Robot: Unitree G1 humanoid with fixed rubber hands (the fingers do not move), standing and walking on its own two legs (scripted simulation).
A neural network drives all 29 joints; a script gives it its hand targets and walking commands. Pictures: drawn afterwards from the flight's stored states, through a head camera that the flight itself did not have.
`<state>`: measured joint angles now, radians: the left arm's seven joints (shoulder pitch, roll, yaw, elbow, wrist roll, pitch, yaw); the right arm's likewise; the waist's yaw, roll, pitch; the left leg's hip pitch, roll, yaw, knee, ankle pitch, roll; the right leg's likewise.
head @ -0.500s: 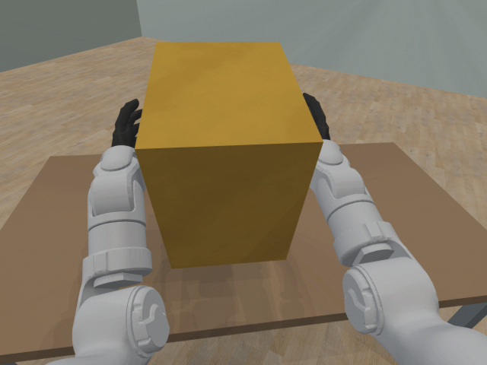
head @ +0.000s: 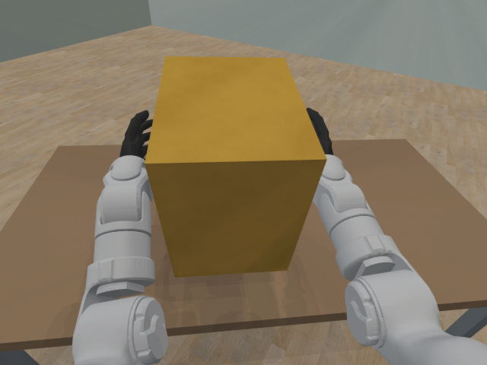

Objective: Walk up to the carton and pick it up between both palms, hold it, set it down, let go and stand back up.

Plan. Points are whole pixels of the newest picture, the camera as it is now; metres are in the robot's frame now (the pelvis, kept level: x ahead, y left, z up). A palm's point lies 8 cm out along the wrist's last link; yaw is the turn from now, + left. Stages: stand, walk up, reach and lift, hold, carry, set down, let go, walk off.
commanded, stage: set down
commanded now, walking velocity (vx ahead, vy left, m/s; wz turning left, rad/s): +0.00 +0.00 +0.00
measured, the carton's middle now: (229, 168) +0.41 +0.01 +0.16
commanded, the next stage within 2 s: none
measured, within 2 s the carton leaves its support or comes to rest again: neither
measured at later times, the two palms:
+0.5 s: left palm (139, 179) +0.38 +0.16 +0.16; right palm (312, 172) +0.39 -0.13 +0.17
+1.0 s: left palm (145, 196) +0.39 +0.16 +0.12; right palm (306, 184) +0.41 -0.13 +0.13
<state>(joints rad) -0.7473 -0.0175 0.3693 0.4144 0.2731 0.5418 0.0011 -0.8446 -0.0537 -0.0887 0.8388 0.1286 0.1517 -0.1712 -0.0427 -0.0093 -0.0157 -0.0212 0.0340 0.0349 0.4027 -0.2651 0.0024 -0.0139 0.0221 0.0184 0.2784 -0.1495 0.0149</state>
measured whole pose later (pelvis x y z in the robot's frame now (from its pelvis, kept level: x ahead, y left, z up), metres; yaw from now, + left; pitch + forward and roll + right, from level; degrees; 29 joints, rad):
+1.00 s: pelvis +0.01 +0.00 +0.00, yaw +0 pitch -2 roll -2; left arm -0.62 -0.08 0.33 0.49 0.27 0.34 0.07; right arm -0.73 -0.05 -0.11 0.89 0.04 -0.01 -0.12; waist 0.00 -0.01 0.00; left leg -0.11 0.03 0.03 0.40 -0.27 0.00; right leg -0.10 0.02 0.02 0.28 -0.15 0.01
